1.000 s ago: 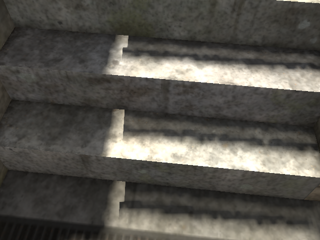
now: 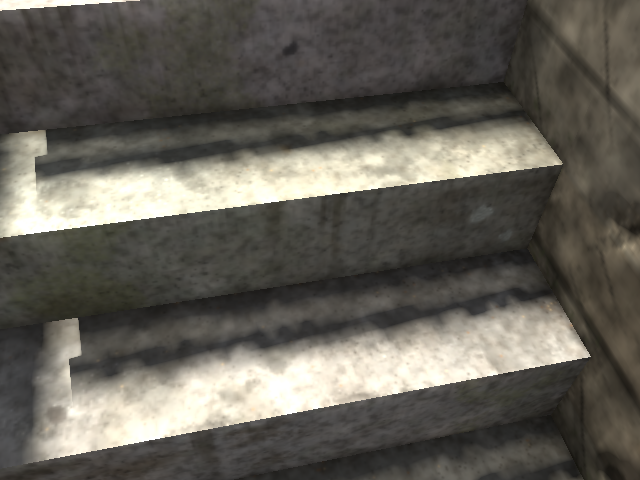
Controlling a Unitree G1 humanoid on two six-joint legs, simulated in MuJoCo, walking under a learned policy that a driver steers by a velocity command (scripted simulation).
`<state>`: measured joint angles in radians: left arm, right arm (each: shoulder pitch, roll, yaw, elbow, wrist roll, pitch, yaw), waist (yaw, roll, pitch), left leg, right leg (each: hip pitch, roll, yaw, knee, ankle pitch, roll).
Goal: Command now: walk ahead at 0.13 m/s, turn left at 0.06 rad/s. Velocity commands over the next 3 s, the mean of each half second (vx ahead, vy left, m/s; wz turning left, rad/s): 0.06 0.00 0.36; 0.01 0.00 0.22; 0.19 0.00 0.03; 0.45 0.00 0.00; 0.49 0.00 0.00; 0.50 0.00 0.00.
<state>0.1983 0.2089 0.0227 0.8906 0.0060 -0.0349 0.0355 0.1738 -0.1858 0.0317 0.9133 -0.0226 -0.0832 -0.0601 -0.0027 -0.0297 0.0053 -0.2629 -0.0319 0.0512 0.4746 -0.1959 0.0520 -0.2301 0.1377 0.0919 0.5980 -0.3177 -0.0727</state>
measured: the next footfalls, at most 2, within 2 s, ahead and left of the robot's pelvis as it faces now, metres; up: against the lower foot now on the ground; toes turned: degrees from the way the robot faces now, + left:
right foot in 0.48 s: -0.01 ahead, -0.16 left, +0.00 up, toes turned +20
left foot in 0.88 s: -0.15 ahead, +0.04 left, +0.00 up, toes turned +21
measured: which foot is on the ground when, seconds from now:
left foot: down 0.00-0.48, up 0.50-0.86, down 0.88-1.00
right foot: up 0.00-0.46, down 0.48-1.00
